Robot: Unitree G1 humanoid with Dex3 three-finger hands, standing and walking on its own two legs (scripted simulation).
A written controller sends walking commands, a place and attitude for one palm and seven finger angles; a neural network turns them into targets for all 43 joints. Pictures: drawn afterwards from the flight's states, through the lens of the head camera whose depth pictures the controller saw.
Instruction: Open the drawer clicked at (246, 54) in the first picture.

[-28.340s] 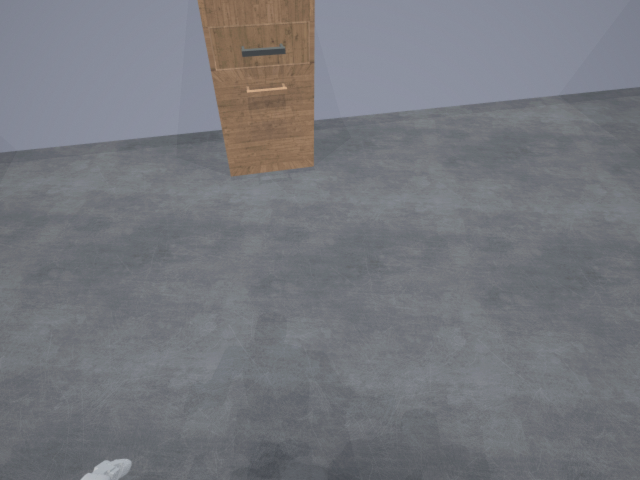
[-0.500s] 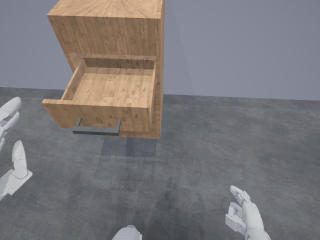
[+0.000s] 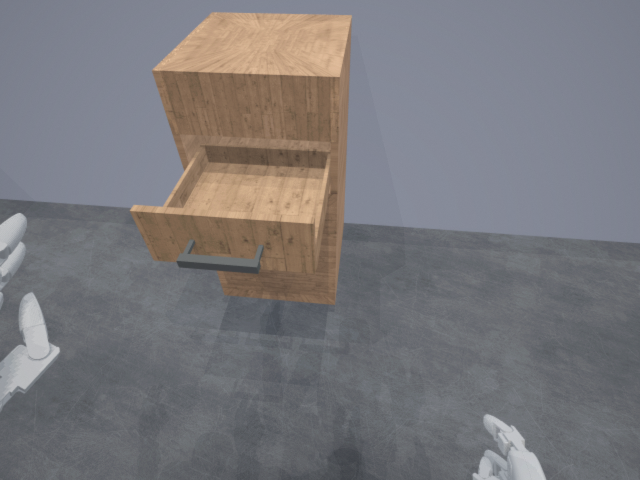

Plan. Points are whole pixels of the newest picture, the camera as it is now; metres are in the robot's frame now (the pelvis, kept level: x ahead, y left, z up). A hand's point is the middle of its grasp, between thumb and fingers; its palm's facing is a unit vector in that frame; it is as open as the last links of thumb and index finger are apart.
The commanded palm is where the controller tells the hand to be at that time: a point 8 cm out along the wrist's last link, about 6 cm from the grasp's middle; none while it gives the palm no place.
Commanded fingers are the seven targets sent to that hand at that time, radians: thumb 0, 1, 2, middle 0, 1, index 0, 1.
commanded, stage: stop stepping back and stand still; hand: left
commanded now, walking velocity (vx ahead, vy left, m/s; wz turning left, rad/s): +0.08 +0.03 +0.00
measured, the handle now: (222, 255) +0.58 +0.25 -0.13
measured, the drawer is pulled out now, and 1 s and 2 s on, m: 0.30 0.30 0.30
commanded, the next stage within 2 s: let the arm hang, fingers relaxed in 0.10 s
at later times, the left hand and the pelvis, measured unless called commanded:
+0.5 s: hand out of the picture +0.08 +0.17 -0.16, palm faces +0.07 -0.99 -0.16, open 7.2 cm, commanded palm none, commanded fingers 0.00 0.90 0.90 -0.20 -0.30 -0.20 -0.30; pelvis +0.01 +0.00 +0.00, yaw +2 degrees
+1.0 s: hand out of the picture -0.01 +0.18 -0.16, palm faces +0.05 -0.97 -0.22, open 7.4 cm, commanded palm none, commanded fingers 0.00 0.90 0.90 -0.20 -0.30 -0.20 -0.30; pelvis +0.00 +0.00 +0.01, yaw +0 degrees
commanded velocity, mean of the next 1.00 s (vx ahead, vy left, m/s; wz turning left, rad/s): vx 0.00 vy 0.00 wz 0.00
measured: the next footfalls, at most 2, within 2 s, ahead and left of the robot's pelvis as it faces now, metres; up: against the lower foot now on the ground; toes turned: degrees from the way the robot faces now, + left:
none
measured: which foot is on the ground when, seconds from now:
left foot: down 0.00-1.00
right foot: down 0.00-1.00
